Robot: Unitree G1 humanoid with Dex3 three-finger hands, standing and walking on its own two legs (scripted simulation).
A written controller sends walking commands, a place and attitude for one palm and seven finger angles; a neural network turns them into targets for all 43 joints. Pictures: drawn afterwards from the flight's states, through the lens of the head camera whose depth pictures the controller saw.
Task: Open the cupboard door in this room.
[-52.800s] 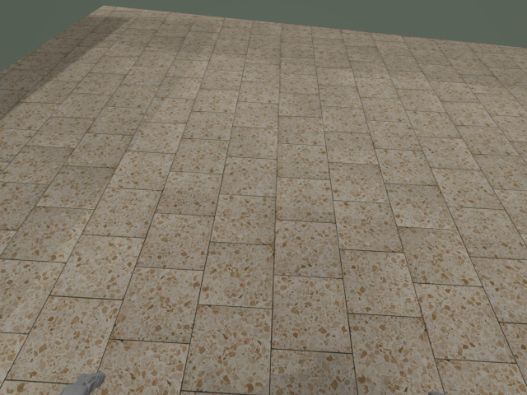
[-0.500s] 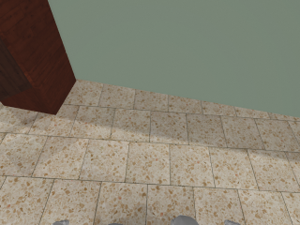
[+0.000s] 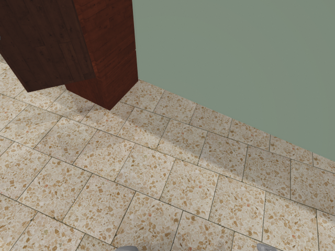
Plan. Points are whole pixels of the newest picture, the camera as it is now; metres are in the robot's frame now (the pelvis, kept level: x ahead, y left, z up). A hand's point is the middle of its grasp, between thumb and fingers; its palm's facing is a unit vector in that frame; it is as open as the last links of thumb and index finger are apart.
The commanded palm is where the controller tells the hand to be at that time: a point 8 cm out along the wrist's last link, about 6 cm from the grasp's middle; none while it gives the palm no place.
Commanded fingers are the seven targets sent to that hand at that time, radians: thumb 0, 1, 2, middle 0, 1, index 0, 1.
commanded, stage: turn to face it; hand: left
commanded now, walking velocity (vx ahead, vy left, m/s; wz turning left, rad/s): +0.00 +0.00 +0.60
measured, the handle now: out of the picture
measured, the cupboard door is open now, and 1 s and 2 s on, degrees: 51 51 51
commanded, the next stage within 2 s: take the last steps up to it in 0.60 s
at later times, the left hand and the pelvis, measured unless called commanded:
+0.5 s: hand out of the picture +0.06 +0.18 -0.14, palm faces +0.25 -0.93 -0.28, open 7.4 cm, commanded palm none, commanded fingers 0.00 0.90 0.90 -0.20 -0.30 -0.20 -0.30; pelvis +0.01 -0.04 +0.01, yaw +15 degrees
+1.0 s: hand out of the picture +0.01 +0.20 -0.15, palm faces +0.43 -0.88 -0.21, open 7.4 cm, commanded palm none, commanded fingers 0.00 0.90 0.90 -0.20 -0.30 -0.20 -0.30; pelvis +0.04 -0.01 +0.01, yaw +23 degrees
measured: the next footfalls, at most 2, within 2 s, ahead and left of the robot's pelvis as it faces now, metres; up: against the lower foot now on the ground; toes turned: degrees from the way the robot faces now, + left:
left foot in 0.02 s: +0.05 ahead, +0.11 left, +0.00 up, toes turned +5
right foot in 0.40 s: +0.08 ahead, -0.15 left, +0.00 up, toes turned +9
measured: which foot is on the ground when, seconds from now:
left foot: up 0.00-0.00, down 0.02-0.40, up 0.42-0.72, down 0.74-1.00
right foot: down 0.00-0.00, up 0.02-0.38, down 0.40-0.74, up 0.76-1.00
